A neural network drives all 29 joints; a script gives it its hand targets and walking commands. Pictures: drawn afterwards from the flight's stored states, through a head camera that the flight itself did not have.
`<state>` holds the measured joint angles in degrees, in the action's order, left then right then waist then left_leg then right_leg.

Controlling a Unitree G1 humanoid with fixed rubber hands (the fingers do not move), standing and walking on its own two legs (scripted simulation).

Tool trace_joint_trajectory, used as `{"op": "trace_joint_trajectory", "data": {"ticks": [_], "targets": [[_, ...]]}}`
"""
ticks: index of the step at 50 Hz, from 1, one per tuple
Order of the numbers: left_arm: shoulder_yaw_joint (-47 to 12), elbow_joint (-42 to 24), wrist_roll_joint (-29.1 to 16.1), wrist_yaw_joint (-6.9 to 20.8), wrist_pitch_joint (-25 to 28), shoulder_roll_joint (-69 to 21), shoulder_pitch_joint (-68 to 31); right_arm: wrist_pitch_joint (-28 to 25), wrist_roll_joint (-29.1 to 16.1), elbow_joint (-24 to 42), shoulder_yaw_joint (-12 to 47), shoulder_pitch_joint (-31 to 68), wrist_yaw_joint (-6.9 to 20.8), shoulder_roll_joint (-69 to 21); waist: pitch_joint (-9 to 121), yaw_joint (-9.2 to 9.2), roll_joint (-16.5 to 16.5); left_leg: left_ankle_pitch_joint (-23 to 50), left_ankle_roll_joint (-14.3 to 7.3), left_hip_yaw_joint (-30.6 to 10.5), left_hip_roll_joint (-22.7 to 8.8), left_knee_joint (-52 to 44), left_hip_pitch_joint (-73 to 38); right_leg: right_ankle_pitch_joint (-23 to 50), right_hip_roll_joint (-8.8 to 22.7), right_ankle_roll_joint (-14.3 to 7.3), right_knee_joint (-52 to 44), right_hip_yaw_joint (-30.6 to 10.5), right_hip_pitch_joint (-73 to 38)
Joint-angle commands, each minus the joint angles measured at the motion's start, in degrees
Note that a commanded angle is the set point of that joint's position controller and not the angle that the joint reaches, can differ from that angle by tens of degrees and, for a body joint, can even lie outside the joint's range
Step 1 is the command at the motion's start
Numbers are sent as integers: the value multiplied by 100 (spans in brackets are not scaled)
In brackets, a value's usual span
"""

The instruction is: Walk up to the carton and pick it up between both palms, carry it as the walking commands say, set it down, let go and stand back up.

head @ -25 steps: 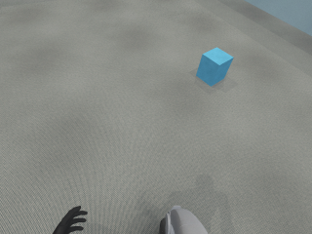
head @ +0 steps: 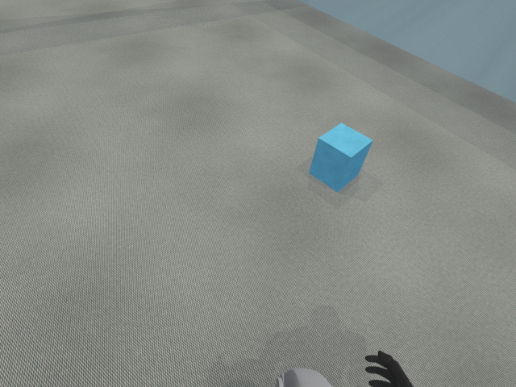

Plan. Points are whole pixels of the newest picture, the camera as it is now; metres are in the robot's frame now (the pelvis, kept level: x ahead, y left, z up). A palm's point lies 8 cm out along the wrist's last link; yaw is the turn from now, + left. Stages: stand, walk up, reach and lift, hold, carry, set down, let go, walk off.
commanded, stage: walk up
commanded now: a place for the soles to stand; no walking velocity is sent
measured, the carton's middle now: (339, 157) +1.33 -0.45 -0.60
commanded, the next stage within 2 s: none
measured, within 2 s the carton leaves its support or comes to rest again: neither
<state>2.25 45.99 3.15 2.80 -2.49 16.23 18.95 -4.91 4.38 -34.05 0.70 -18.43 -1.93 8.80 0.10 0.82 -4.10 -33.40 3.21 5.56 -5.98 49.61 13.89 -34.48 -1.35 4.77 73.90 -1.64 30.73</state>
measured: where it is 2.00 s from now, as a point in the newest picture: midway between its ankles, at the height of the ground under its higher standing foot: (314, 257)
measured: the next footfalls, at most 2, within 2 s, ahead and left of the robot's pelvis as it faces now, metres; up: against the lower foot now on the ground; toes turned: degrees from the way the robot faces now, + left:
right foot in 0.10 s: +0.23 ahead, -0.13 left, +0.00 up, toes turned -4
left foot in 0.42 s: +0.38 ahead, +0.13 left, +0.00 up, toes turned +0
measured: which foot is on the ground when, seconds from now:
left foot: down 0.00-0.14, up 0.16-0.40, down 0.42-0.84, up 0.86-1.00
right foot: up 0.00-0.08, down 0.10-0.44, up 0.46-0.84, down 0.86-1.00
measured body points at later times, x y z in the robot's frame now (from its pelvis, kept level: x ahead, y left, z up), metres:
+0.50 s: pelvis +0.24 +0.01 -0.01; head +0.22 +0.04 +0.44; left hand +0.33 +0.25 -0.15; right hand +0.34 -0.24 -0.09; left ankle +0.34 +0.12 -0.69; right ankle +0.20 -0.12 -0.67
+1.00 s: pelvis +0.42 -0.10 +0.00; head +0.42 -0.14 +0.44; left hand +0.61 +0.12 -0.09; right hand +0.40 -0.37 -0.15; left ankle +0.41 +0.06 -0.63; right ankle +0.49 -0.21 -0.69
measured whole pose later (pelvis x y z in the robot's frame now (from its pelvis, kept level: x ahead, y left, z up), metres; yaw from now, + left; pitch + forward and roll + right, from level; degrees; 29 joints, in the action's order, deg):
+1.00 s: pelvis +0.42 -0.10 +0.00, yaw -14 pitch -5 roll +0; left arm 1.2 38.1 1.8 -0.3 0.9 13.3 13.4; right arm 0.4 3.1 -42.8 -2.3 -21.1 0.6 17.2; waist -7.0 -1.2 5.0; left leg -27.8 -1.2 -1.6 -4.7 74.9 23.9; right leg -17.9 0.9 -3.1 49.9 6.3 26.3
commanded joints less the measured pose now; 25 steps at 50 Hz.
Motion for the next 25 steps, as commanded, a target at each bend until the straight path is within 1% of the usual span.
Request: {"op": "trace_joint_trajectory", "data": {"ticks": [1,2,3,4,5,6,7,8,9,10,11,12,13,14,15,16,17,18,19,20,21,22,23,24,25], "targets": [[-5,-1182,-172,212,546,-128,-1153,-47,-17,-100,-664,19,-53,1784,-1301,-266,1924,4325,-1107,-716,-1299,-2582,177,1137,208,-39,-3006,540,7],[32,-925,-88,210,535,6,-150,-33,-40,-8,-692,439,-13,1915,-454,429,1690,4299,-958,-71,-1053,-1524,307,1613,-33,-139,-3532,815,-1485],[277,-689,-57,116,541,333,978,-71,-147,47,-703,562,22,1886,160,1242,861,5423,-828,169,-958,100,911,2342,-366,-307,-3586,957,-2912],[522,-645,-38,-5,554,1242,1512,-34,-230,191,-557,266,83,1428,880,1392,-927,3561,-429,398,-165,2527,1533,2442,731,-951,-3887,-1000,-3595],[532,-663,-214,-95,449,1587,1623,41,-310,447,-448,51,131,1082,1589,1098,-2047,-563,-288,-118,734,3486,2235,2944,2148,-2116,-4945,-3857,-4155],[550,-959,-257,-208,308,1433,1012,141,-386,332,-447,211,179,1215,1527,967,-579,-107,-449,-810,456,3759,2656,1364,1960,-2543,-5078,-4257,-4006],[466,-1005,-218,-297,251,1231,498,140,-306,438,-413,270,225,1229,882,844,-330,502,-499,-778,213,3733,2759,835,1713,-2213,-5291,-3883,-3340],[377,-1061,-194,-414,286,918,213,110,-198,382,-339,276,268,1119,302,679,-423,727,-457,-788,-22,3477,3103,901,1906,-2057,-5243,-3637,-2962],[319,-1148,-168,-448,338,746,88,135,-154,360,-320,190,308,1104,-88,622,-219,843,-375,-828,-117,3312,3176,1131,1942,-1761,-5202,-3175,-2690],[244,-1085,-75,-451,445,688,188,120,-187,256,-291,15,315,894,60,515,-372,612,-469,-787,-60,3375,3174,1790,2033,-2145,-5167,-3293,-2666],[179,-1045,-96,-429,533,646,138,138,-95,311,-266,30,302,1062,-75,477,-206,482,-461,-836,-90,3110,2966,3137,2068,-2285,-4960,-2927,-2386],[186,-1028,-88,-411,592,612,-36,147,-100,233,-271,-177,301,1021,-7,352,-366,16,-399,-1098,-128,2695,2695,3406,2112,-2406,-4840,-2848,-1979],[132,-937,-15,-360,628,583,-315,137,-117,215,-301,-209,300,1050,-137,273,-714,-53,-339,-950,-121,2076,2300,3523,1871,-2340,-4919,-2142,-1425],[106,-957,-38,-343,579,491,-335,119,-108,264,-293,-143,275,1167,-434,259,-726,-54,-283,-702,-64,1360,2173,3649,1516,-2195,-4767,-1918,-1193],[111,-906,-30,-295,608,583,-668,115,-177,245,-260,-149,294,958,-682,52,-961,418,-280,-633,-163,623,1618,3233,1487,-2054,-4968,-1404,-424],[137,-986,5,-310,581,734,-949,79,-251,215,-288,-673,322,960,-458,-277,-898,1048,-333,-497,-108,-1,533,2478,1289,-1747,-4665,-1117,236],[144,-1018,-49,-245,478,766,-864,67,-260,18,-349,-962,304,969,-201,-387,29,1792,-411,43,267,-375,-499,1489,811,-1615,-4326,-811,708],[49,-1090,50,-194,442,532,-960,94,-301,-190,-433,-1393,234,1082,76,-616,178,1464,-392,-4,371,-882,-942,714,782,-1397,-3576,-731,684],[-39,-1119,62,-156,415,381,-948,72,-235,-224,-505,-1927,149,1411,9,-805,743,681,-487,-718,-37,-1286,-1331,-59,453,-1159,-2611,-457,1298],[-93,-1285,-35,-84,399,194,-844,98,-74,-138,-647,-1839,75,1920,339,-811,1544,-962,-1166,-2766,-1113,-2315,-1338,136,-324,-855,-1307,65,1689],[-53,-1313,-26,-30,287,250,-871,143,-82,42,-751,-1664,-60,2269,223,-802,1968,-2455,-1386,-4651,-2146,-3689,-1182,-513,-291,-503,-24,-379,1979],[38,-1383,-4,43,221,551,-873,193,-127,147,-708,-1046,-141,2109,-345,-500,1307,-3144,-1666,-4796,-2292,-3921,-848,-614,-4,-368,100,-626,2074],[25,-1307,26,83,161,489,-947,155,-111,120,-682,-967,-152,1874,-632,-550,1252,-3212,-1723,-4590,-2175,-4037,-611,-170,167,-223,256,-546,2204],[76,-1228,-57,108,168,477,-843,146,-108,131,-655,-773,-222,1775,-815,-448,1520,-2612,-1732,-4049,-2070,-3739,-558,-286,369,-210,147,-539,2151],[110,-1230,-52,85,183,682,-903,96,-188,-20,-660,-791,-225,1700,-817,-610,1548,-2466,-1623,-3650,-2080,-3627,-448,-15,512,-117,-180,-517,2104]]}}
